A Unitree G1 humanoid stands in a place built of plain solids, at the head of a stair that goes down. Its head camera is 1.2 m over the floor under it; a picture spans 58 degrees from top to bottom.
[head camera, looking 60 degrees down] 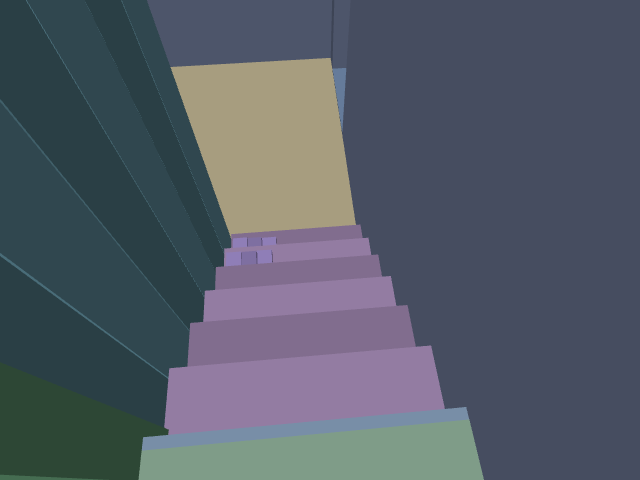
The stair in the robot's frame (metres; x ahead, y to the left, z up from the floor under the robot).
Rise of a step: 0.20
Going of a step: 0.22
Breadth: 0.85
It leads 5 degrees to the left of straight ahead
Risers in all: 7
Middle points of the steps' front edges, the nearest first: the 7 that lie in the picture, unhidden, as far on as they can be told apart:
0.15 0.04 0.00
0.37 0.06 -0.20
0.60 0.08 -0.40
0.82 0.10 -0.61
1.04 0.12 -0.81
1.26 0.14 -1.02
1.48 0.16 -1.22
